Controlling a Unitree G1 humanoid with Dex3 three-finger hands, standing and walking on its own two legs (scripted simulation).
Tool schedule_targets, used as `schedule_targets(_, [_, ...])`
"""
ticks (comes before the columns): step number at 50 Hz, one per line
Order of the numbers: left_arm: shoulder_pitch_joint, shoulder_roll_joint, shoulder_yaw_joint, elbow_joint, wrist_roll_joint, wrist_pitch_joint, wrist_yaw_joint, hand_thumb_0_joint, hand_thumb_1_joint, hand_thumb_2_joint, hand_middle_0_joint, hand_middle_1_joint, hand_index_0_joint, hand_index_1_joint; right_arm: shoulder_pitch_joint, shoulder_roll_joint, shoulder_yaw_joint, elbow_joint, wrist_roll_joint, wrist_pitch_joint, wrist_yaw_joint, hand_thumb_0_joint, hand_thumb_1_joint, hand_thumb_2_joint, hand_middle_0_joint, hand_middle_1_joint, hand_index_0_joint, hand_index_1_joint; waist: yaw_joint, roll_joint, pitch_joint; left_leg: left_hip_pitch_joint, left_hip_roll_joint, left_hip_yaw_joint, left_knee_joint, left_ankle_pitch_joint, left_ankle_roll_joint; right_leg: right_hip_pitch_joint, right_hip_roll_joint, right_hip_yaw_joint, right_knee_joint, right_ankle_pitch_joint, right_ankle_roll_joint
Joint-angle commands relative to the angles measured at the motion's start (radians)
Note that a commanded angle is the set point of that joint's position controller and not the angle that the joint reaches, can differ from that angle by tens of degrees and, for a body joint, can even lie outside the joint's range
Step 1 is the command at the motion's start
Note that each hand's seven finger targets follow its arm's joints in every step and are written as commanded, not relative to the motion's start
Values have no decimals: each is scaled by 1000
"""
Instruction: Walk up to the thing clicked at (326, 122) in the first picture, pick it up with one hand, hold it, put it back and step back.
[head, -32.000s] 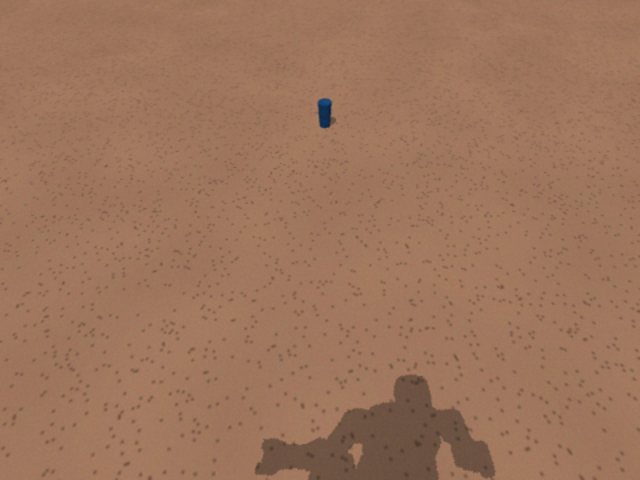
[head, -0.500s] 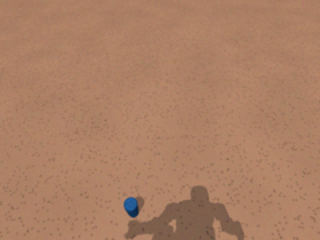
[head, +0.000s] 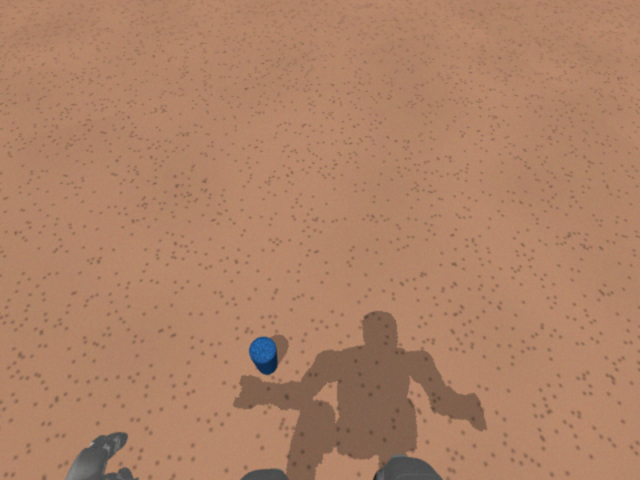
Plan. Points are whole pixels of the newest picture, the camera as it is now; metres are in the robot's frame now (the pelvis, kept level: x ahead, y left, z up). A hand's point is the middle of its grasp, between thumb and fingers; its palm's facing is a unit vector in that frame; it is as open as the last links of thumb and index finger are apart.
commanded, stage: step back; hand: left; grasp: from the side
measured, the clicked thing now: (265, 357) +0.46 +0.16 -0.68
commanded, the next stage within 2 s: none
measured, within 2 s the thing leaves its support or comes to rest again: neither
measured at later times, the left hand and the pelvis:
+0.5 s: hand out of the picture +0.04 +0.26 -0.14, palm faces -0.08 -0.92 -0.39, open 7.4 cm; pelvis -0.08 +0.01 +0.00, yaw -4 degrees
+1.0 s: hand out of the picture -0.07 +0.30 -0.15, palm faces -0.05 -0.94 -0.35, open 7.4 cm; pelvis -0.20 +0.04 +0.01, yaw -3 degrees
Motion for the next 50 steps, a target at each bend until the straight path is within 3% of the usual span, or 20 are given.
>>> schedule_targets(1, [1, 157, 31, -115, -5, 1, 27, 0, 900, 900, -200, -300, -200, -300, 69, -268, -64, -68, -19, -32, -25, 0, -900, -900, 200, 300, 200, 300, 4, 118, -187, 193, 334, -376, -250, 823, 125, -135, 158, 161, 367, -346, -59])
schedule_targets(2, [17, 146, 26, -114, -6, 1, 31, 0, 900, 900, -200, -300, -200, -300, 51, -279, -69, -91, -17, -33, -30, 0, -900, -900, 200, 300, 200, 300, -7, 165, -209, 197, 355, -411, -257, 822, 127, -156, 164, 190, 413, -352, -59])
schedule_targets(6, [82, 174, 35, -106, -17, 3, 32, 0, 900, 900, -200, -300, -200, -300, -48, -197, -53, -144, -24, -32, -49, 0, -900, -900, 200, 300, 200, 300, 52, 155, -224, 248, 237, -205, -187, 749, 101, -167, 148, 205, 496, -198, -50])
schedule_targets(10, [58, 175, 39, -138, -4, -5, 28, 0, 900, 900, -200, -300, -200, -300, 35, -180, -57, -156, -13, -29, -55, 0, -900, -900, 200, 300, 200, 300, 2, 121, -212, 307, 241, -200, -171, 747, 110, -159, 140, 166, 401, -195, -14])
schedule_targets(14, [53, 169, 43, -162, 0, -18, 25, 0, 900, 900, -200, -300, -200, -300, 60, -195, -63, -175, -11, -23, -53, 0, -900, -900, 200, 300, 200, 300, -24, 121, -213, 307, 276, -214, -141, 709, 177, -96, 96, 116, 197, -206, -14])
schedule_targets(16, [98, 165, 49, -150, 4, -25, 19, 0, 900, 900, -200, -300, -200, -300, 24, -207, -62, -187, -8, -18, -48, 0, -900, -900, 200, 300, 200, 300, -5, 137, -226, 246, 277, -221, -132, 602, 170, -4, 82, 79, 59, -168, -27])
schedule_targets(19, [194, 161, 55, -116, 16, -40, 18, 0, 900, 900, -200, -300, -200, -300, -41, -196, -54, -201, 8, -9, -41, 0, -900, -900, 200, 300, 200, 300, 50, 69, -246, 96, 228, -170, -48, 409, 98, 197, 69, 73, -218, 138, -63])
schedule_targets(20, [182, 217, 68, -126, 27, -47, 18, 0, 900, 900, -200, -300, -200, -300, -38, -171, -47, -208, 18, -11, -38, 0, -900, -900, 200, 300, 200, 300, 34, -52, -250, -37, 154, -128, 16, 276, 46, 261, -29, 232, -193, 267, -109])
schedule_targets(22, [77, 328, 87, -187, 22, -42, 13, 0, 900, 900, -200, -300, -200, -300, -42, -145, -44, -208, 13, -2, -45, 0, -900, -900, 200, 300, 200, 300, 62, -309, -144, -128, -66, -51, 381, -276, -42, 65, -337, 573, -308, 373, -363])
schedule_targets(23, [41, 302, 87, -213, 23, -46, 16, 0, 900, 900, -200, -300, -200, -300, -8, -180, -55, -191, 8, 2, -46, 0, -900, -900, 200, 300, 200, 300, 39, -246, -100, -96, -41, -135, 503, -281, -53, -15, -342, 575, -305, 375, -370])
schedule_targets(27, [12, 203, 69, -235, 15, -43, 22, 0, 900, 900, -200, -300, -200, -300, 42, -153, -35, -166, 17, -8, -39, 0, -900, -900, 200, 300, 200, 300, 15, -124, -126, -162, -107, -136, 539, -142, -55, 108, -132, 256, -230, 455, -238])
schedule_targets(32, [84, 201, 66, -264, 25, -29, 29, 0, 900, 900, -200, -300, -200, -300, 64, -141, -23, -198, 13, -28, -45, 0, -900, -900, 200, 300, 200, 300, 49, -175, -232, -160, 11, -74, 113, -156, -63, 370, -142, 229, -104, 559, -224])
schedule_targets(35, [87, 218, 62, -267, 3, -4, 16, 0, 900, 900, -200, -300, -200, -300, 119, -123, -36, -177, -5, -44, -45, 0, -900, -900, 200, 300, 200, 300, 25, -160, -255, -3, 0, 18, -268, 121, -53, 341, -87, 162, 48, 546, -172])
schedule_targets(36, [78, 211, 58, -280, -1, 5, 10, 0, 900, 900, -200, -300, -200, -300, 132, -132, -45, -174, -15, -46, -45, 0, -900, -900, 200, 300, 200, 300, 17, -138, -239, 80, 15, -4, -331, 271, -46, 244, -63, 162, 73, 446, -137])
schedule_targets(37, [103, 171, 50, -286, -5, 11, 7, 0, 900, 900, -200, -300, -200, -300, 112, -194, -64, -182, -32, -49, -46, 0, -900, -900, 200, 300, 200, 300, 35, -17, -239, 177, 138, -175, -301, 393, -14, 74, 10, 144, 126, 220, -94])
schedule_targets(38, [123, 128, 44, -290, -9, 11, 9, 0, 900, 900, -200, -300, -200, -300, 66, -281, -80, -199, -44, -46, -42, 0, -900, -900, 200, 300, 200, 300, 52, 200, -213, 252, 331, -428, -310, 549, 68, -166, 171, 108, 281, -263, -56])
schedule_targets(39, [37, 180, 62, -292, 3, 9, 27, 0, 900, 900, -200, -300, -200, -300, 67, -352, -92, -216, -29, -44, -39, 0, -900, -900, 200, 300, 200, 300, -35, 265, -187, 64, 451, -531, -324, 544, 223, -95, 175, 198, 429, -401, -40])
schedule_targets(40, [7, 210, 66, -284, 14, 7, 31, 0, 900, 900, -200, -300, -200, -300, 44, -328, -90, -212, -31, -49, -43, 0, -900, -900, 200, 300, 200, 300, -29, 222, -140, 7, 453, -534, -331, 506, 250, -93, 143, 232, 534, -363, -37])
schedule_targets(43, [137, 181, 65, -241, -9, 6, 17, 0, 900, 900, -200, -300, -200, -300, -51, -207, -52, -237, -24, -51, -53, 0, -900, -900, 200, 300, 200, 300, 72, 138, -132, 137, 249, -186, -221, 670, 122, -190, 183, 239, 609, -212, -50])
schedule_targets(50, [126, 173, 65, -259, 6, -7, 9, 0, 900, 900, -200, -300, -200, -300, 77, -211, -65, -246, -13, -46, -59, 0, -900, -900, 200, 300, 200, 300, -17, 148, -195, 289, 288, -207, -164, 636, 208, -166, 141, 163, 383, -228, 15])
